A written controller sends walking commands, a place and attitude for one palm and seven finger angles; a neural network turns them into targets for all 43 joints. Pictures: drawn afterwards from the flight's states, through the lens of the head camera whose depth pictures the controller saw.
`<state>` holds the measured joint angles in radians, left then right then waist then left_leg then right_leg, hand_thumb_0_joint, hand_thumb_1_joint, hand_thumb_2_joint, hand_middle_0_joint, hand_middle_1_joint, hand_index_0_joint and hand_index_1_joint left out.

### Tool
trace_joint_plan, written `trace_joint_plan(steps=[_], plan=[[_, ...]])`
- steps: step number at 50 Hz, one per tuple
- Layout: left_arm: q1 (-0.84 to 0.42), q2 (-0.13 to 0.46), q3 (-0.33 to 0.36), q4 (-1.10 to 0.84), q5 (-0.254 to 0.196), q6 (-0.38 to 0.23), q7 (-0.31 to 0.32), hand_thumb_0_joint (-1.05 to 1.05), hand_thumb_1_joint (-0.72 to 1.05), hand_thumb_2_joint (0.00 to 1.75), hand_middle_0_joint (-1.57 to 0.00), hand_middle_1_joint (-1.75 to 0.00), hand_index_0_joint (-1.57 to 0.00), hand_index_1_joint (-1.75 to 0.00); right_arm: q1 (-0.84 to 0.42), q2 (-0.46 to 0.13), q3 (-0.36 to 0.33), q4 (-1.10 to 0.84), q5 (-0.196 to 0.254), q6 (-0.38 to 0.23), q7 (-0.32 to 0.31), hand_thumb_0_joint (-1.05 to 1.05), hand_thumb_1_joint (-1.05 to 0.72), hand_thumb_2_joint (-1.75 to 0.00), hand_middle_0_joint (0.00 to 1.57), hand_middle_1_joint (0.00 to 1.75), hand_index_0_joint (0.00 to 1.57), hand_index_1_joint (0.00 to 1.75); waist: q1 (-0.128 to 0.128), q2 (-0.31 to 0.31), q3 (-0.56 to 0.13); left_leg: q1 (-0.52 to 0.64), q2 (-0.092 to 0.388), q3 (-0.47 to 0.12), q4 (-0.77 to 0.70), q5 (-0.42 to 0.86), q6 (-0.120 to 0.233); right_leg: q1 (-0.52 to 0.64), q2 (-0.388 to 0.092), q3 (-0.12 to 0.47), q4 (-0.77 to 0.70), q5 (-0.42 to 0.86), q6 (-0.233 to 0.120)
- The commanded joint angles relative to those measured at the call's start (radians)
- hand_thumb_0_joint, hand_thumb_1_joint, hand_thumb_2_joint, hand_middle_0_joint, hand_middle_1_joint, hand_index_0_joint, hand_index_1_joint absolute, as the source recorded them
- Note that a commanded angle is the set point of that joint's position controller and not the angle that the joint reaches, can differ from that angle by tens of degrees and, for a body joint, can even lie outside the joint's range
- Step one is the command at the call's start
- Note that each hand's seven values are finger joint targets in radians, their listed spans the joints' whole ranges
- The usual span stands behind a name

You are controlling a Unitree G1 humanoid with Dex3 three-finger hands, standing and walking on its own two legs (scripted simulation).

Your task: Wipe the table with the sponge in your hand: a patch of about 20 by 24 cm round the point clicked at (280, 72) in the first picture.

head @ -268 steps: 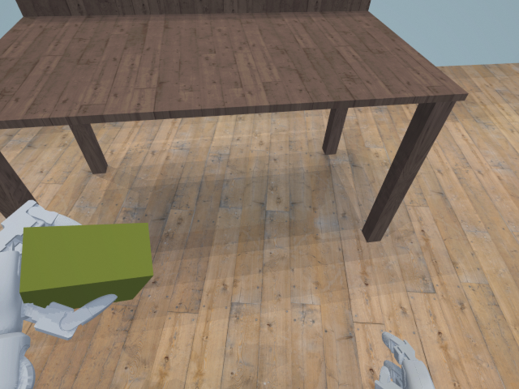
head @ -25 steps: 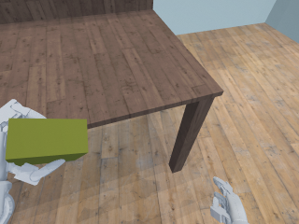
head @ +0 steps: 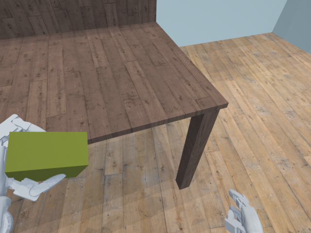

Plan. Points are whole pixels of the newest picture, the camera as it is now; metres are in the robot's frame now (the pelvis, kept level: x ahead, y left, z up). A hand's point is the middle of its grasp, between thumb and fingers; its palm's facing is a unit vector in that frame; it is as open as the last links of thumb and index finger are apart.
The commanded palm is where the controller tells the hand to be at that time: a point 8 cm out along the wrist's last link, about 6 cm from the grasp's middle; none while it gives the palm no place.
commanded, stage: shuffle to correct the standing spot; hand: left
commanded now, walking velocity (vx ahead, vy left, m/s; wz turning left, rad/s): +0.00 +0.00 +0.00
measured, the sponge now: (60, 157) +0.22 +0.21 +0.15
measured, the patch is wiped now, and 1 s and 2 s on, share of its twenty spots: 0.00 0.00 0.00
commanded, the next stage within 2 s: come to a stop and stand still in 1.06 s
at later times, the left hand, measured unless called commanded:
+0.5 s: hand (41, 134) +0.27 +0.26 +0.16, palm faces +0.37 -0.84 -0.40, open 10.5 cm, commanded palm +0.20 +0.29 +0.17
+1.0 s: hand (57, 113) +0.33 +0.25 +0.16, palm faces +0.39 -0.83 -0.40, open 10.5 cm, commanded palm +0.28 +0.30 +0.17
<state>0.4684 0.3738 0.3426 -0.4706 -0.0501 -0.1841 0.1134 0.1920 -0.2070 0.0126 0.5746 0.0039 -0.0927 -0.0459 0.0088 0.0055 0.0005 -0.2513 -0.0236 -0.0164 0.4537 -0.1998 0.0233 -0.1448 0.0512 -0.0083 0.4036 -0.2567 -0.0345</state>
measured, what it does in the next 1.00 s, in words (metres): walks ahead: right foot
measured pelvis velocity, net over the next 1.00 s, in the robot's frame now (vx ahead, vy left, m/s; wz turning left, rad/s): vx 0.12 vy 0.02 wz -0.01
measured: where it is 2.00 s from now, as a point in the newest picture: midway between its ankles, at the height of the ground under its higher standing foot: outside the picture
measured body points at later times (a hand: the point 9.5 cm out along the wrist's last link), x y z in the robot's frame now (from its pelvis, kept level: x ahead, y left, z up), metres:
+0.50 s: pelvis +0.04 +0.02 -0.01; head +0.05 +0.03 +0.44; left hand +0.24 +0.30 +0.18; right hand +0.18 -0.21 -0.09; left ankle +0.02 +0.10 -0.74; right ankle +0.00 -0.09 -0.68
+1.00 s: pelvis +0.12 +0.02 -0.01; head +0.14 +0.03 +0.44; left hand +0.30 +0.30 +0.18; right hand +0.29 -0.24 -0.09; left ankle +0.19 +0.17 -0.73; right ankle +0.12 -0.10 -0.74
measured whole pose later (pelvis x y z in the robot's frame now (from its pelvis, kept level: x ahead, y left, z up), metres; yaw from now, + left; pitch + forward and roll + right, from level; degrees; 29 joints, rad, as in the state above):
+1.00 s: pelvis +0.12 +0.02 -0.01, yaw -1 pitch -2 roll +1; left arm 0.48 0.35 0.35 -0.54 -0.02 -0.23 0.13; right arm 0.20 -0.26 -0.04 0.60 0.00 -0.09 -0.05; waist 0.03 -0.05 0.08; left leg -0.38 0.08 0.08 0.67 -0.24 0.00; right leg -0.25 -0.11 -0.14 0.63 -0.33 0.01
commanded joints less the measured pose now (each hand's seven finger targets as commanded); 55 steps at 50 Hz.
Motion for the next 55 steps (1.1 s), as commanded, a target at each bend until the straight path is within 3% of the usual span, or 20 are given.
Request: trace_joint_plan(steps=[1, 10, 15, 16, 18, 19, 22, 27, 32, 33, 34, 35, 36, 37, 39, 43, 49, 51, 53, 55], plan=[[-0.050, 0.141, 0.113, -0.142, -0.023, -0.045, 0.024, 0.00, 0.10, 1.30, -1.20, -1.60, -1.20, -1.60, -0.072, -0.116, -0.038, -0.146, 0.002, -0.030, -0.015, 0.00, -0.90, -0.90, 0.20, 0.30, 0.20, 0.30, 0.010, 0.023, -0.109, 0.068, 0.079, -0.058, -0.053, 0.204, -0.016, -0.002, -0.100, 0.067, -0.069, 0.237, 0.017], [-0.216, 0.150, 0.063, -0.204, 0.000, -0.045, 0.029, 0.00, 0.10, 1.30, -1.20, -1.60, -1.20, -1.60, -0.073, -0.124, -0.050, -0.144, -0.002, -0.027, -0.014, 0.00, -0.90, -0.90, 0.20, 0.30, 0.20, 0.30, -0.001, -0.009, -0.010, -0.032, 0.045, -0.047, 0.069, -0.179, 0.022, -0.105, -0.201, 0.194, -0.114, -0.276, -0.054], [-0.217, 0.182, 0.107, -0.230, 0.002, -0.057, 0.035, 0.00, 0.10, 1.30, -1.20, -1.60, -1.20, -1.60, -0.057, -0.120, -0.049, -0.140, 0.003, -0.022, -0.006, 0.00, -0.90, -0.90, 0.20, 0.30, 0.20, 0.30, -0.001, -0.014, 0.007, -0.036, 0.063, -0.032, 0.101, -0.123, 0.026, -0.107, -0.235, 0.215, 0.028, -0.163, -0.095], [-0.215, 0.176, 0.106, -0.246, 0.002, -0.064, 0.033, 0.00, 0.10, 1.30, -1.20, -1.60, -1.20, -1.60, -0.051, -0.124, -0.050, -0.140, 0.004, -0.023, -0.005, 0.00, -0.90, -0.90, 0.20, 0.30, 0.20, 0.30, -0.010, 0.061, -0.009, 0.036, 0.089, -0.086, 0.048, -0.098, 0.044, -0.162, -0.183, 0.159, 0.123, -0.124, -0.071], [-0.202, 0.172, 0.111, -0.269, 0.003, -0.082, 0.035, 0.00, 0.10, 1.30, -1.20, -1.60, -1.20, -1.60, -0.033, -0.124, -0.045, -0.139, 0.000, -0.037, -0.007, 0.00, -0.90, -0.90, 0.20, 0.30, 0.20, 0.30, -0.031, 0.282, -0.042, 0.241, 0.276, -0.454, -0.160, -0.035, 0.128, -0.387, -0.021, -0.019, 0.466, -0.210, 0.012], [-0.203, 0.187, 0.115, -0.268, 0.011, -0.087, 0.036, 0.00, 0.10, 1.30, -1.20, -1.60, -1.20, -1.60, -0.031, -0.109, -0.045, -0.138, -0.014, -0.049, -0.006, 0.00, -0.90, -0.90, 0.20, 0.30, 0.20, 0.30, -0.036, 0.256, -0.037, 0.293, 0.338, -0.554, -0.202, 0.057, 0.171, -0.484, -0.025, 0.016, 0.621, -0.299, 0.009], [-0.129, 0.176, 0.117, -0.254, 0.008, -0.083, 0.027, 0.00, 0.10, 1.30, -1.20, -1.60, -1.20, -1.60, -0.020, -0.116, -0.058, -0.127, -0.009, -0.060, 0.004, 0.00, -0.90, -0.90, 0.20, 0.30, 0.20, 0.30, -0.015, 0.093, -0.073, 0.331, 0.319, -0.382, -0.113, 0.341, 0.200, -0.545, -0.073, 0.025, 0.716, -0.241, 0.015], [0.022, 0.168, 0.146, -0.258, 0.011, -0.088, 0.018, 0.00, 0.10, 1.30, -1.20, -1.60, -1.20, -1.60, -0.030, -0.119, -0.059, -0.129, 0.001, -0.061, 0.016, 0.00, -0.90, -0.90, 0.20, 0.30, 0.20, 0.30, -0.004, 0.178, -0.068, 0.141, 0.209, -0.106, -0.118, 0.329, 0.141, -0.353, -0.089, -0.087, 0.475, -0.064, 0.033], [0.008, 0.207, 0.196, -0.248, 0.006, -0.099, 0.035, 0.00, 0.10, 1.30, -1.20, -1.60, -1.20, -1.60, -0.051, -0.121, -0.049, -0.133, -0.003, -0.050, 0.000, 0.00, -0.90, -0.90, 0.20, 0.30, 0.20, 0.30, -0.002, 0.133, -0.124, -0.030, 0.168, -0.016, 0.078, 0.275, 0.068, 0.054, -0.051, -0.179, 0.074, 0.091, 0.027], [-0.002, 0.215, 0.206, -0.239, 0.010, -0.105, 0.040, 0.00, 0.10, 1.30, -1.20, -1.60, -1.20, -1.60, -0.055, -0.116, -0.051, -0.130, -0.005, -0.046, -0.001, 0.00, -0.90, -0.90, 0.20, 0.30, 0.20, 0.30, 0.011, 0.063, -0.170, -0.184, 0.153, -0.014, 0.232, 0.183, 0.055, 0.254, -0.132, -0.077, 0.067, 0.133, -0.010], [-0.010, 0.232, 0.218, -0.211, 0.018, -0.107, 0.044, 0.00, 0.10, 1.30, -1.20, -1.60, -1.20, -1.60, -0.035, -0.101, -0.059, -0.133, -0.005, -0.040, 0.003, 0.00, -0.90, -0.90, 0.20, 0.30, 0.20, 0.30, 0.009, -0.157, -0.216, -0.378, 0.056, 0.070, 0.507, 0.006, 0.022, 0.398, -0.339, 0.218, 0.043, 0.185, -0.102], [-0.040, 0.241, 0.239, -0.204, 0.006, -0.113, 0.042, 0.00, 0.10, 1.30, -1.20, -1.60, -1.20, -1.60, -0.049, -0.117, -0.068, -0.144, -0.007, -0.045, 0.009, 0.00, -0.90, -0.90, 0.20, 0.30, 0.20, 0.30, 0.012, -0.240, -0.213, -0.486, 0.013, 0.030, 0.745, -0.305, -0.007, 0.358, -0.530, 0.501, -0.039, 0.214, -0.200], [-0.067, 0.224, 0.235, -0.196, 0.006, -0.121, 0.041, 0.00, 0.10, 1.30, -1.20, -1.60, -1.20, -1.60, -0.035, -0.126, -0.066, -0.126, -0.015, -0.039, 0.010, 0.00, -0.90, -0.90, 0.20, 0.30, 0.20, 0.30, 0.002, -0.147, -0.142, -0.485, 0.066, -0.045, 0.821, -0.318, -0.021, 0.229, -0.551, 0.482, -0.082, 0.096, -0.207], [-0.057, 0.219, 0.220, -0.198, 0.004, -0.111, 0.034, 0.00, 0.10, 1.30, -1.20, -1.60, -1.20, -1.60, -0.031, -0.135, -0.083, -0.112, 0.001, -0.030, 0.019, 0.00, -0.90, -0.90, 0.20, 0.30, 0.20, 0.30, -0.002, -0.174, -0.119, -0.481, 0.077, -0.060, 0.863, -0.303, -0.022, 0.167, -0.530, 0.513, -0.098, -0.006, -0.205], [0.011, 0.181, 0.188, -0.201, 0.009, -0.117, 0.025, 0.00, 0.10, 1.30, -1.20, -1.60, -1.20, -1.60, -0.052, -0.112, -0.060, -0.109, -0.002, -0.011, 0.023, 0.00, -0.90, -0.90, 0.20, 0.30, 0.20, 0.30, 0.003, -0.060, -0.022, -0.441, 0.132, -0.070, 0.810, -0.195, -0.030, 0.012, -0.460, 0.320, -0.081, 0.115, -0.174], [-0.068, 0.171, 0.156, -0.258, 0.009, -0.127, 0.033, 0.00, 0.10, 1.30, -1.20, -1.60, -1.20, -1.60, -0.062, -0.087, -0.052, -0.100, -0.005, -0.005, 0.011, 0.00, -0.90, -0.90, 0.20, 0.30, 0.20, 0.30, -0.008, -0.134, -0.041, -0.196, 0.131, 0.057, 0.481, -0.065, -0.027, -0.154, -0.361, 0.027, -0.071, 0.153, -0.098], [-0.119, 0.190, 0.152, -0.300, 0.011, -0.100, 0.060, 0.00, 0.10, 1.30, -1.20, -1.60, -1.20, -1.60, -0.057, -0.087, -0.069, -0.121, -0.009, -0.050, -0.016, 0.00, -0.90, -0.90, 0.20, 0.30, 0.20, 0.30, 0.008, -0.079, -0.060, 0.053, 0.035, 0.170, 0.100, -0.018, -0.019, -0.130, -0.317, 0.033, 0.050, 0.037, -0.050], [-0.150, 0.192, 0.160, -0.307, 0.011, -0.102, 0.058, 0.00, 0.10, 1.30, -1.20, -1.60, -1.20, -1.60, -0.048, -0.112, -0.081, -0.132, 0.000, -0.049, -0.019, 0.00, -0.90, -0.90, 0.20, 0.30, 0.20, 0.30, -0.002, 0.045, -0.057, 0.073, 0.095, 0.053, 0.023, -0.070, 0.014, -0.174, -0.251, 0.005, 0.188, -0.062, -0.009], [-0.133, 0.176, 0.153, -0.289, 0.012, -0.103, 0.054, 0.00, 0.10, 1.30, -1.20, -1.60, -1.20, -1.60, -0.041, -0.128, -0.081, -0.146, 0.012, -0.054, -0.015, 0.00, -0.90, -0.90, 0.20, 0.30, 0.20, 0.30, -0.003, 0.237, -0.074, 0.143, 0.298, -0.248, -0.106, 0.092, 0.130, -0.314, -0.094, -0.090, 0.491, -0.286, 0.050], [-0.134, 0.205, 0.173, -0.250, 0.023, -0.099, 0.049, 0.00, 0.10, 1.30, -1.20, -1.60, -1.20, -1.60, -0.048, -0.111, -0.075, -0.130, -0.006, -0.061, -0.013, 0.00, -0.90, -0.90, 0.20, 0.30, 0.20, 0.30, -0.010, 0.253, -0.061, 0.079, 0.325, -0.277, -0.124, 0.152, 0.176, -0.327, -0.115, -0.053, 0.593, -0.337, 0.041]])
